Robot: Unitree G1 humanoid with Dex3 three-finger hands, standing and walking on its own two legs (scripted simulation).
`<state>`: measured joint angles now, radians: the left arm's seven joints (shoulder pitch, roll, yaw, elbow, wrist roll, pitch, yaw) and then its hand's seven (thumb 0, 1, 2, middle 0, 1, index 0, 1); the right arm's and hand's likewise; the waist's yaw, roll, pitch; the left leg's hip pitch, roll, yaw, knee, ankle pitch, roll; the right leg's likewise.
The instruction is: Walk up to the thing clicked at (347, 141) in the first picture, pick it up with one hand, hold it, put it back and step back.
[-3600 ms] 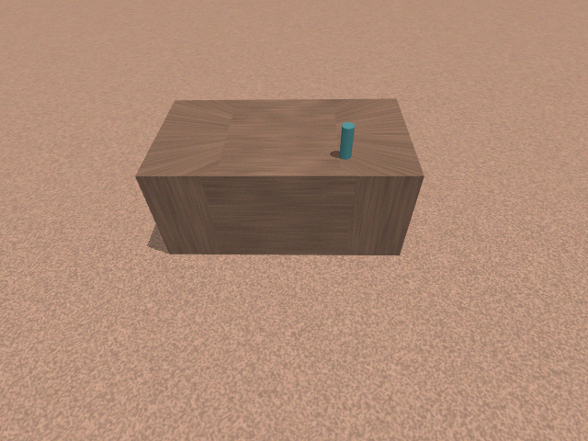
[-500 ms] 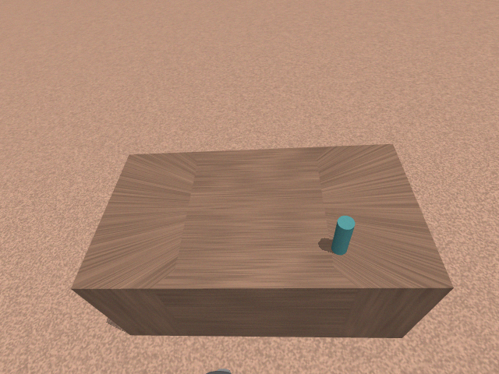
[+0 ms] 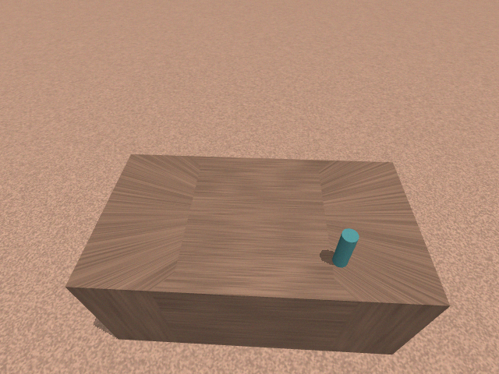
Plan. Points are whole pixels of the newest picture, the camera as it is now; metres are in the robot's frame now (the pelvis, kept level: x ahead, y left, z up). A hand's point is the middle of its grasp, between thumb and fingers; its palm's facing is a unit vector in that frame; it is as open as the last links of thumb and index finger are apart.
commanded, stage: walk up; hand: right
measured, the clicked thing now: (344, 248) +0.52 -0.21 -0.25
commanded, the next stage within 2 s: stand in 1.08 s
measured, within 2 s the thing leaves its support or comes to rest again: neither
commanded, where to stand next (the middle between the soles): +0.09 -0.01 m, yaw -1 degrees
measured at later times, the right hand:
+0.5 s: hand out of the picture +0.09 -0.26 -0.14, palm faces +0.00 +0.94 -0.35, open 7.4 cm
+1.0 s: hand out of the picture +0.11 -0.25 -0.14, palm faces -0.01 +0.95 -0.32, open 7.4 cm
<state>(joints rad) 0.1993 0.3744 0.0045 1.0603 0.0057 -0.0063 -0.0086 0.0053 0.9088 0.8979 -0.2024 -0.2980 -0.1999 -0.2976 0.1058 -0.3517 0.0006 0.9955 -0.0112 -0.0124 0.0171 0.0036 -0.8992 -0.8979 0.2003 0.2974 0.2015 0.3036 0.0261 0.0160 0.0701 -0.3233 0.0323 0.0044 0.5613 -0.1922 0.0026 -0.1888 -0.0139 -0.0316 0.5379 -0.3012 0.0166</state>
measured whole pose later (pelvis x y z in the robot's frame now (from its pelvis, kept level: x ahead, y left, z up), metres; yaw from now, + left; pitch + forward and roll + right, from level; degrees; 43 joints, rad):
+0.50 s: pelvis +0.02 +0.00 +0.01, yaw +0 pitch -3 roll -1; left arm 0.08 0.35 0.00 1.13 0.00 -0.02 -0.01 0.00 0.91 0.90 -0.20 -0.30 -0.20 -0.30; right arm 0.10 -0.35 -0.01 1.14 -0.01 -0.02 0.01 0.00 -0.90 -0.90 0.20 0.30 0.20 0.30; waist -0.01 0.00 0.05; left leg -0.20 0.02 0.02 0.38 -0.13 -0.01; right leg -0.07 -0.02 -0.03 0.35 -0.23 0.02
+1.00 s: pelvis +0.03 +0.00 +0.02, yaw +0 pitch -2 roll +0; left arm 0.10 0.35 0.01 1.15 0.01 -0.01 0.00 0.00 0.91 0.90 -0.20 -0.30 -0.20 -0.30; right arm 0.08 -0.34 -0.01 1.15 -0.01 -0.02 0.01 0.00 -0.90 -0.90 0.20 0.30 0.20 0.30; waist 0.00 0.01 0.05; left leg -0.18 0.02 0.02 0.35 -0.13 0.00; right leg -0.05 -0.03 -0.02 0.32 -0.23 0.03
